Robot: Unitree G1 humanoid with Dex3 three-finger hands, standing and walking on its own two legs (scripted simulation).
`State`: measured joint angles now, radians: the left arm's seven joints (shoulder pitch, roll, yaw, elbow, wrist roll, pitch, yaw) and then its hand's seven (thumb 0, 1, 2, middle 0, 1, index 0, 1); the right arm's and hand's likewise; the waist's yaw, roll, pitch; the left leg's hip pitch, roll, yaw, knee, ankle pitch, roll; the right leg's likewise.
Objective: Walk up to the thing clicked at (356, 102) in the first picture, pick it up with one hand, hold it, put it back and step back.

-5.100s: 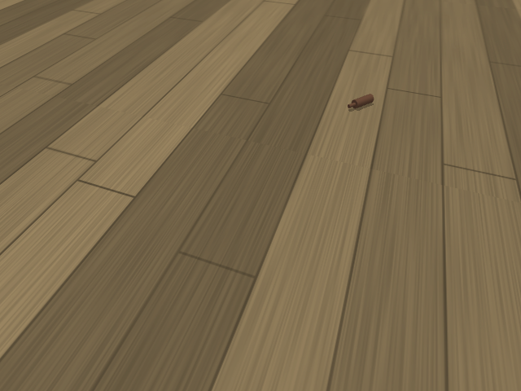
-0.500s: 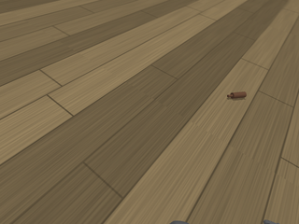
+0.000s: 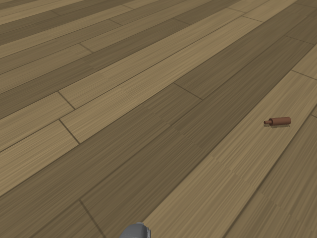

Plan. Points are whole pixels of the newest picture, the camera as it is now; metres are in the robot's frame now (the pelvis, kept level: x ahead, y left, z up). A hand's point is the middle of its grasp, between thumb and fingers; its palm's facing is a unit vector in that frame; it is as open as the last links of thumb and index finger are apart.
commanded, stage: walk up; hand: left
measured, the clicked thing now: (276, 121) +1.14 -0.83 -0.74
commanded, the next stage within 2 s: none
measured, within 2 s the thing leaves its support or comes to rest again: neither
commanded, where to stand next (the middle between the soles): +0.83 -1.18 m, yaw +9 degrees
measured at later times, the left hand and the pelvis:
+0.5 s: hand (142, 182) +0.32 +0.11 -0.15, palm faces -0.05 -0.95 -0.30, open 7.3 cm; pelvis +0.20 -0.18 -0.02, yaw +1 degrees
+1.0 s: hand (198, 171) +0.39 -0.09 -0.18, palm faces +0.02 -0.96 -0.28, open 7.4 cm; pelvis +0.35 -0.36 -0.02, yaw +4 degrees
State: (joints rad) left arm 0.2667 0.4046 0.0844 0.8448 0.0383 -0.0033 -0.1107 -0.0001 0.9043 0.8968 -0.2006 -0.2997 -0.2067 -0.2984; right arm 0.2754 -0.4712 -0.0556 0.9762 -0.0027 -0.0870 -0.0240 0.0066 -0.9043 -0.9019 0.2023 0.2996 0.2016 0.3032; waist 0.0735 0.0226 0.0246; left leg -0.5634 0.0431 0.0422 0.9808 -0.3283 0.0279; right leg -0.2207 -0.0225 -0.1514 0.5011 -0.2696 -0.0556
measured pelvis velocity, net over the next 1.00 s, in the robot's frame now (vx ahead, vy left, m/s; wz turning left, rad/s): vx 0.35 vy -0.36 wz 0.07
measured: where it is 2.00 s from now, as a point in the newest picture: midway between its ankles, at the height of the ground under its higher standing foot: (290, 185)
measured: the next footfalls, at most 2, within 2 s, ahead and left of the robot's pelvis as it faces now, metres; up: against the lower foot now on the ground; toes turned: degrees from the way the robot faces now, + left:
left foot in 0.18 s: +0.24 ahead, +0.04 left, +0.00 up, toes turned +7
right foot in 0.54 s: +0.35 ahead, -0.39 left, +0.00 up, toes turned -2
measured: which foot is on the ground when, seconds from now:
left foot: up 0.00-0.16, down 0.18-0.56, up 0.58-0.88, down 0.90-1.00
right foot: down 0.00-0.18, up 0.20-0.52, down 0.54-0.92, up 0.94-1.00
